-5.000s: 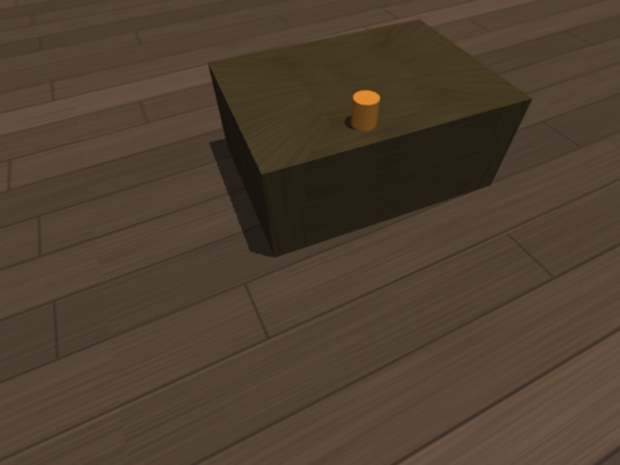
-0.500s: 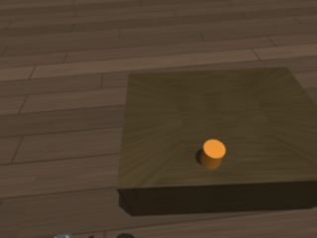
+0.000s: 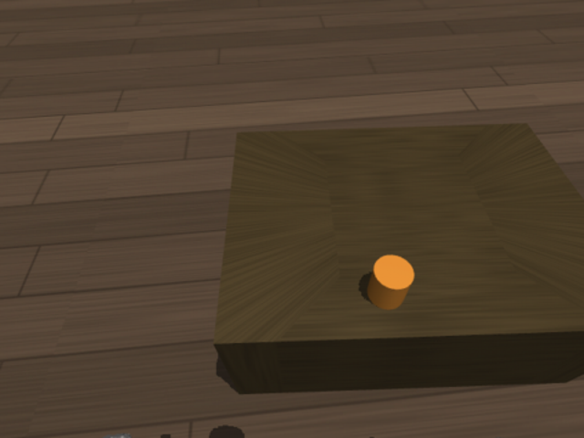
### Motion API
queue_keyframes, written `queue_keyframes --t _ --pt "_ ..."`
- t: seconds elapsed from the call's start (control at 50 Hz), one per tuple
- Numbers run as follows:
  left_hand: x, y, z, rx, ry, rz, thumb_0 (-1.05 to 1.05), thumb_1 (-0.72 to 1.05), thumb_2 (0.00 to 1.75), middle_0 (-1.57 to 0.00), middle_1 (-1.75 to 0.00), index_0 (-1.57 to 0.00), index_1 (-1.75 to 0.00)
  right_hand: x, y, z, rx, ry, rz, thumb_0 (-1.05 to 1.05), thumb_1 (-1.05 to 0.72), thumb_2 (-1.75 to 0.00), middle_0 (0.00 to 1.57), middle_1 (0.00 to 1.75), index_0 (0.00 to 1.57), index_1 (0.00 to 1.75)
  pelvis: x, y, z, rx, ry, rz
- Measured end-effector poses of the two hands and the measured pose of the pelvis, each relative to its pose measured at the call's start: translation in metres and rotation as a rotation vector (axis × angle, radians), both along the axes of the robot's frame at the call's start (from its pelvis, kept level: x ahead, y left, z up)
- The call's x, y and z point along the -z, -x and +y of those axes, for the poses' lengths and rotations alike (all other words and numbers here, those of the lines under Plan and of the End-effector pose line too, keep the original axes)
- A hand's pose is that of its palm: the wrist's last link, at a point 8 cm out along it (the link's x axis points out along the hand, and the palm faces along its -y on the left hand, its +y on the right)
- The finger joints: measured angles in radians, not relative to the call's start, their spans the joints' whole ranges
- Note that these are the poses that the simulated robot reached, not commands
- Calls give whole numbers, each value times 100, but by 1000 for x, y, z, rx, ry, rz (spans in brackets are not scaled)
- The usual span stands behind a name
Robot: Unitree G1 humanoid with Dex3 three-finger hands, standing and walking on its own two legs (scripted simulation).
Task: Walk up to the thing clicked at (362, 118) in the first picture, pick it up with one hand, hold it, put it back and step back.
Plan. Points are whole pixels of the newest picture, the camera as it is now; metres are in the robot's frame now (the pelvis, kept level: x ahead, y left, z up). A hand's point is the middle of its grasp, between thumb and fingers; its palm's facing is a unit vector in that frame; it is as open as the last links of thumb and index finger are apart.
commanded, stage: stand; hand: right
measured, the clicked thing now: (389, 282) +0.48 -0.20 -0.28
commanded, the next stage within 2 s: go down in 1.92 s
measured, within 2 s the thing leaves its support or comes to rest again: neither
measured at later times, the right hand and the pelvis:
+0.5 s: hand out of the picture +0.06 -0.26 -0.16, palm faces -0.02 +0.95 -0.32, open 7.4 cm; pelvis -0.01 -0.01 +0.00, yaw +1 degrees
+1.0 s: hand out of the picture +0.06 -0.26 -0.16, palm faces -0.04 +0.94 -0.33, open 7.4 cm; pelvis -0.01 -0.01 +0.00, yaw +1 degrees
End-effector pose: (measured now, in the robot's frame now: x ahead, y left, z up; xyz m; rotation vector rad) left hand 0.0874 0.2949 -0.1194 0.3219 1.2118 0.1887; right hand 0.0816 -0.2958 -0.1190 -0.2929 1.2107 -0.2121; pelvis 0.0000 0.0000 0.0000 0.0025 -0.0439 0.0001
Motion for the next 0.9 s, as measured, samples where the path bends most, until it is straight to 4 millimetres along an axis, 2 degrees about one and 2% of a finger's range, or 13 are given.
queue_keyframes --t 0.18,0.44,0.66,0.9 --pt "0 21 -1 -20 1 19 1 91 90 -20 -30 -20 -30 -1 3 -2 -18 0 -3 0 -90 -90 20 30 20 30 -1 6 -3 -7 1 -4" --pt "-1 41 -1 -37 -7 43 1 91 90 -20 -30 -20 -30 4 19 -5 -21 -10 29 0 -90 -90 20 30 20 30 -1 11 -6 -13 0 -2" --pt "-1 40 -4 -31 -6 32 1 91 90 -20 -30 -20 -30 4 26 -7 -19 -9 41 0 -90 -90 20 30 20 30 -1 12 -8 -16 1 -2" --pt "-1 33 -5 -25 1 25 1 91 90 -20 -30 -20 -30 3 25 -8 -23 -2 43 0 -90 -90 20 30 20 30 0 9 -8 -15 1 3"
